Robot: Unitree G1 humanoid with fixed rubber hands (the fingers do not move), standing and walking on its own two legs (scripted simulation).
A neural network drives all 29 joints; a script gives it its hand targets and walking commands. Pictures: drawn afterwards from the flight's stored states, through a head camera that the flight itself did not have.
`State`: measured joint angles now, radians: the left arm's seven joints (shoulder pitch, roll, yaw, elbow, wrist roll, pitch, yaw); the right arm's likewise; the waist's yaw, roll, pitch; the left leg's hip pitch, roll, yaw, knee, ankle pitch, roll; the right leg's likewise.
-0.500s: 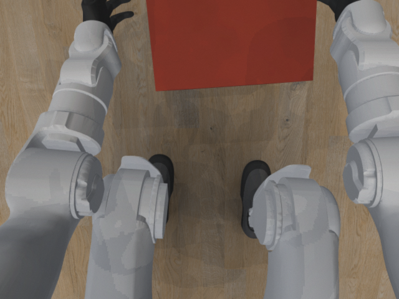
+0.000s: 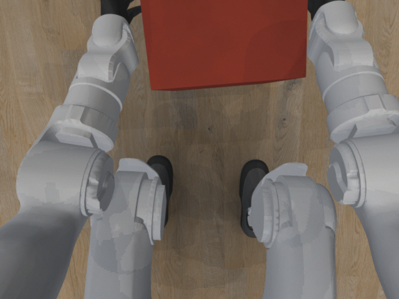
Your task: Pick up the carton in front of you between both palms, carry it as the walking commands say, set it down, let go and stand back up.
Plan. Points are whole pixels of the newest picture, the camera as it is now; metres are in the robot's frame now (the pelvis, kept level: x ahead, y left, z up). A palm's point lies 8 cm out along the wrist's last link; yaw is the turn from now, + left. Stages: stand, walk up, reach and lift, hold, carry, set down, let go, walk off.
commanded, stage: reach and lift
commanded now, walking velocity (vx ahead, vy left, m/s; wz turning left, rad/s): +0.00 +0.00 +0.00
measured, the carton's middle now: (218, 27) +0.53 -0.02 -0.25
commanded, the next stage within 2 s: none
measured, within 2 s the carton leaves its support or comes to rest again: leaves its support in 0.26 s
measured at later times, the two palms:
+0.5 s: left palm (98, 11) +0.51 +0.13 -0.10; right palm out of the picture +0.53 -0.17 -0.10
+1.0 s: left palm out of the picture +0.48 +0.13 +0.07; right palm out of the picture +0.49 -0.17 +0.08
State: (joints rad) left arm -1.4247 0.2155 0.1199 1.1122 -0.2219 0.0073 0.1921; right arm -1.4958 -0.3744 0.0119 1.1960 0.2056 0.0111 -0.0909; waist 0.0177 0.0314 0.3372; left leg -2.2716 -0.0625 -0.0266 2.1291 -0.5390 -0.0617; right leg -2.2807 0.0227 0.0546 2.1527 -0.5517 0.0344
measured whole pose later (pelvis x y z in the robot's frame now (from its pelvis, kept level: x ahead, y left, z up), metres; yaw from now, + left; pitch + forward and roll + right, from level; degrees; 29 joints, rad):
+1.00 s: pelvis +0.01 +0.00 +0.14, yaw -2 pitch +42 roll +1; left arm -0.92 -0.06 0.49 0.60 0.17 0.34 0.08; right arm -1.01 -0.04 -0.38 0.72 -0.18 0.35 -0.02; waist -0.01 0.01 -0.17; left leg -1.92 -0.12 -0.10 1.69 -0.49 -0.07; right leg -1.93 0.11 0.10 1.69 -0.48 0.07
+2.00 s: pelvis +0.11 +0.01 +0.39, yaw -3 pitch +5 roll +0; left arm -0.23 -0.14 0.24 0.41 0.18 0.47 0.05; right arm -0.25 0.13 -0.24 0.42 -0.19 0.48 -0.03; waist -0.01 -0.01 -0.13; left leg -0.37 -0.06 -0.15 0.57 -0.29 -0.01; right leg -0.37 0.05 0.15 0.56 -0.28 0.02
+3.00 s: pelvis +0.11 +0.00 +0.40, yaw -3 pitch -4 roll +0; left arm -0.24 -0.15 0.23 0.26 0.26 0.68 0.00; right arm -0.25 0.15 -0.20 0.26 -0.26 0.69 0.00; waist -0.01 -0.01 -0.01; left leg -0.08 -0.04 -0.14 0.37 -0.21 -0.01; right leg -0.09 0.04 0.14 0.37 -0.20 0.01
